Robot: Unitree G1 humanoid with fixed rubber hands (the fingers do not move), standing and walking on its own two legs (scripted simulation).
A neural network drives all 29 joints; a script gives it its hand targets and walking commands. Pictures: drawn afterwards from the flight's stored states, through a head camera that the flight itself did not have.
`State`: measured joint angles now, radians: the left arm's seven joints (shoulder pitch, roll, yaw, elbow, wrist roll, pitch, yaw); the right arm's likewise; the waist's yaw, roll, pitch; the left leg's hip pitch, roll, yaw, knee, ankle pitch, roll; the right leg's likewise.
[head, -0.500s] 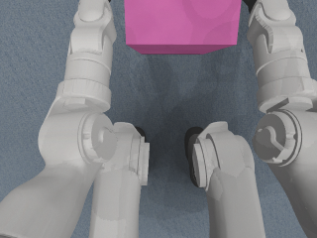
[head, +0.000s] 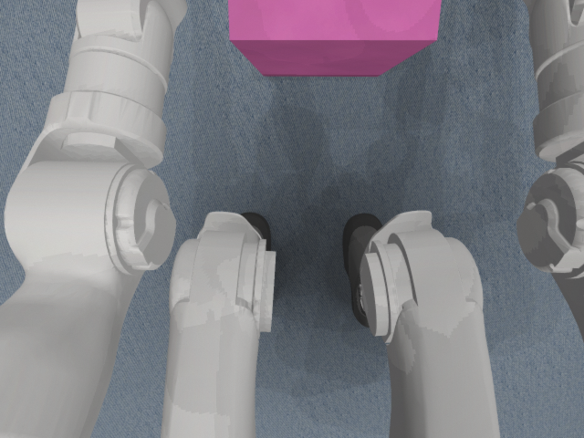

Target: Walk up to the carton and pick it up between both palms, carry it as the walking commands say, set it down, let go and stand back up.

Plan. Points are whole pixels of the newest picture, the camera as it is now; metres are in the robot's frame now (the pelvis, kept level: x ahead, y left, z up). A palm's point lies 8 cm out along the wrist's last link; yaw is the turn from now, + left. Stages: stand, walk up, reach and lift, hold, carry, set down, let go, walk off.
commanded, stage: set down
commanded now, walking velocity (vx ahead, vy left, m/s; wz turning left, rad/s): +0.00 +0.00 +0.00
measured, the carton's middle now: out of the picture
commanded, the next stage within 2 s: let go in 1.08 s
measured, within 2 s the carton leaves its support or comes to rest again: neither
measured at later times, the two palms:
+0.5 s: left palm out of the picture +0.58 +0.18 +0.04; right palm out of the picture +0.59 -0.18 +0.04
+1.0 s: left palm out of the picture +0.58 +0.18 +0.17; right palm out of the picture +0.58 -0.19 +0.15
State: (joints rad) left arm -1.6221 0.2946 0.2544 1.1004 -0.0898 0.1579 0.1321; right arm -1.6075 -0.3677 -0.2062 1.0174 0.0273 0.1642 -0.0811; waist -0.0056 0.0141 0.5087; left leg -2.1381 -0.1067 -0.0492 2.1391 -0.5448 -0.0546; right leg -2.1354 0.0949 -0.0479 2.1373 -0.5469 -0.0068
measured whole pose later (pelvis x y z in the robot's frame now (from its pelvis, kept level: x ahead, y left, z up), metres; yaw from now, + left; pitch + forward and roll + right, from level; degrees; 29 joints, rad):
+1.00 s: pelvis +0.03 +0.00 +0.26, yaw +2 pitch +34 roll +2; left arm -1.29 0.28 0.21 0.73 -0.07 0.29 0.10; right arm -1.28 -0.34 -0.27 0.77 0.05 0.28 -0.06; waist -0.01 0.02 0.29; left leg -1.42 -0.10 -0.05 1.13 -0.31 -0.02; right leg -1.43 0.07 0.06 1.17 -0.34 -0.01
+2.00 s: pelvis +0.11 +0.01 +0.38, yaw +0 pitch +7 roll +1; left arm 0.16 0.12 0.10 0.44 0.02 0.01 -0.04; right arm 0.12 -0.18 -0.12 0.39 -0.13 0.02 0.07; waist -0.01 -0.01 0.04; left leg -0.41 -0.07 -0.05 0.50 -0.21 0.02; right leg -0.44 0.04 0.10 0.56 -0.25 0.00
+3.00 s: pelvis +0.16 +0.02 +0.38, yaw -1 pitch -1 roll +0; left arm 0.21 0.25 0.10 0.54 0.04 0.04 0.03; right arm 0.19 -0.29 -0.06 0.68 -0.12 0.02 0.00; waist -0.01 -0.02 0.00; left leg -0.17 -0.07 -0.05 0.50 -0.32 0.04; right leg -0.17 0.04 0.10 0.52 -0.33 0.00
